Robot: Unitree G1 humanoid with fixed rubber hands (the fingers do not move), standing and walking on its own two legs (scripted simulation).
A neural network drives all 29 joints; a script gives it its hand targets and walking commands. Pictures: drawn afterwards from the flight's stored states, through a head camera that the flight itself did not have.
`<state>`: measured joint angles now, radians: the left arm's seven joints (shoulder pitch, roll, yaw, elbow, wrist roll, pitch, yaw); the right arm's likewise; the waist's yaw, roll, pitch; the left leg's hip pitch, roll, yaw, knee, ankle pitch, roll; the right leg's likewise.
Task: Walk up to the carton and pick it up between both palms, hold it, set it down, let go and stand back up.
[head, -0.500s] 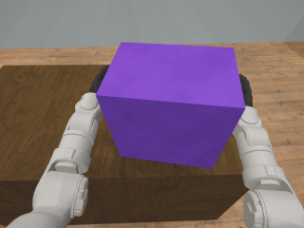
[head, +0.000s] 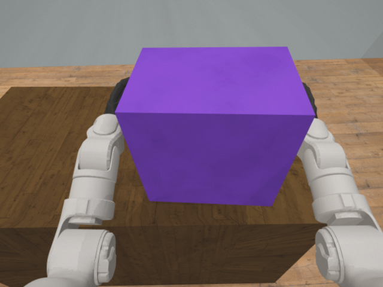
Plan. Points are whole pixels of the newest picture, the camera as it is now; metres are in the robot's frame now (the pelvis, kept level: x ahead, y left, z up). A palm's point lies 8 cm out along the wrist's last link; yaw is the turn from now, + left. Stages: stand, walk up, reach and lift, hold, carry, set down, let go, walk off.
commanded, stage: reach and lift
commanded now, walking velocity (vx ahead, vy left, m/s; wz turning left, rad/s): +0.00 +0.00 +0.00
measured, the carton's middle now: (211, 131) +0.41 -0.04 +0.13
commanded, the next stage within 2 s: hold in 0.90 s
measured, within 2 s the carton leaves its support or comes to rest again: neither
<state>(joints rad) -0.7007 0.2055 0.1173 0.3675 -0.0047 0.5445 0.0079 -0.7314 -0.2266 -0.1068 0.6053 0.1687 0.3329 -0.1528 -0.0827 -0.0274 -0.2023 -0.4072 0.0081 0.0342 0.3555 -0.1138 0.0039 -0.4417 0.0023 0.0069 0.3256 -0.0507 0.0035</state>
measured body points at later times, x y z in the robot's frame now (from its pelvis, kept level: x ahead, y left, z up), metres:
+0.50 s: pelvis +0.00 +0.00 +0.00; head -0.01 +0.02 +0.45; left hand +0.41 +0.16 +0.20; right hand +0.41 -0.22 +0.21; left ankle +0.03 +0.12 -0.74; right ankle +0.06 -0.11 -0.74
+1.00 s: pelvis +0.01 +0.00 +0.00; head -0.01 +0.02 +0.45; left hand +0.41 +0.17 +0.22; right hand +0.41 -0.21 +0.22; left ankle +0.03 +0.12 -0.74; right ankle +0.06 -0.11 -0.74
